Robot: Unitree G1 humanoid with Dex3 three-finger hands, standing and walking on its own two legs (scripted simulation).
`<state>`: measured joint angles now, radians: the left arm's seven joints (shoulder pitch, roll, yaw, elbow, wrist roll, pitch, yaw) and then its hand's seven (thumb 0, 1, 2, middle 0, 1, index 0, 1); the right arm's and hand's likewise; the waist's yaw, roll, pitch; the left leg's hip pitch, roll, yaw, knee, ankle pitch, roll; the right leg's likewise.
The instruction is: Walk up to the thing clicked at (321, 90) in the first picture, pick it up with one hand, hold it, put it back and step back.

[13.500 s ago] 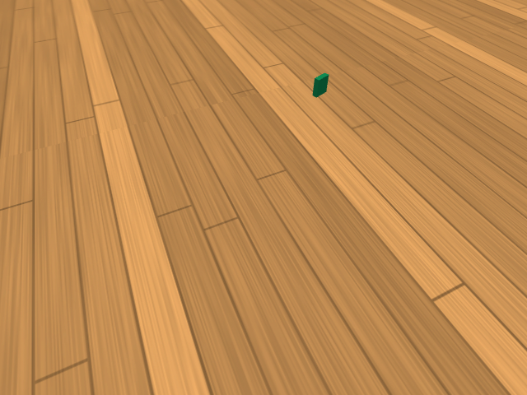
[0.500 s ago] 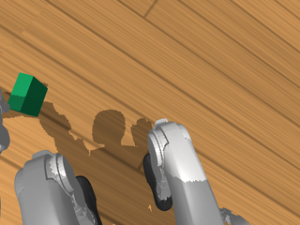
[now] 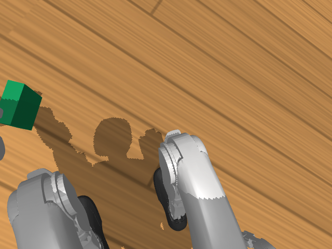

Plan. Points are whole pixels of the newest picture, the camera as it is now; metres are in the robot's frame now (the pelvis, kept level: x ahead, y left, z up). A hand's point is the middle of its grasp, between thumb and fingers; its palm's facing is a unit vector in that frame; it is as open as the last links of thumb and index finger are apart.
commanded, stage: rise first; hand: left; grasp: from the side
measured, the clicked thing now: (20, 107) +0.49 +0.26 -0.27
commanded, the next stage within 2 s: none
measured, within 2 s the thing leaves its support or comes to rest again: neither
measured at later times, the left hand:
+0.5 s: hand out of the picture +0.48 +0.32 -0.15, palm faces -0.09 -0.41 -0.91, open 12.9 cm
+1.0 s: hand out of the picture +0.48 +0.32 -0.15, palm faces -0.10 -0.40 -0.91, open 12.4 cm
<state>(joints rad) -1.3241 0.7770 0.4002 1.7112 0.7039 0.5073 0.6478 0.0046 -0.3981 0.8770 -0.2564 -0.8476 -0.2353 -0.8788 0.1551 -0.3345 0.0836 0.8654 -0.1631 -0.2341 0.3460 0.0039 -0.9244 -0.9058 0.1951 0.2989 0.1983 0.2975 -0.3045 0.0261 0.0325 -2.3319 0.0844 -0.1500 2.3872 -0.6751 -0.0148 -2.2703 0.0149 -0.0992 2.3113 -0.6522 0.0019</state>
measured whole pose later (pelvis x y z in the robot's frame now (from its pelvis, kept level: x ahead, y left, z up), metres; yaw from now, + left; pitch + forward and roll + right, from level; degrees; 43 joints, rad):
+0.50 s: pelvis +0.00 +0.00 +0.00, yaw -1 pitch +35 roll -8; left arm -1.33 0.80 0.39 1.71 0.69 0.51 0.66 0.00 -0.32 0.82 -0.32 -0.78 -0.30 -0.81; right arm 0.17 -0.32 0.11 0.86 -0.16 -0.24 0.37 0.00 -0.92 -0.91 0.20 0.30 0.20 0.30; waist -0.32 0.02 0.04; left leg -2.33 0.08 -0.16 2.39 -0.69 -0.01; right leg -2.26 0.02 -0.11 2.31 -0.66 0.01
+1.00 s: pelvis +0.00 +0.00 +0.00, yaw -1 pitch +34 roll -8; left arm -1.33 0.82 0.37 1.72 0.72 0.50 0.64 0.00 -0.25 0.75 -0.38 -0.72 -0.36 -0.74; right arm 0.18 -0.33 0.13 0.86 -0.16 -0.24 0.36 0.00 -0.92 -0.91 0.19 0.30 0.20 0.30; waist -0.33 0.02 0.05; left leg -2.33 0.08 -0.17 2.40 -0.68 -0.01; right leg -2.26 0.02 -0.11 2.31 -0.65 0.01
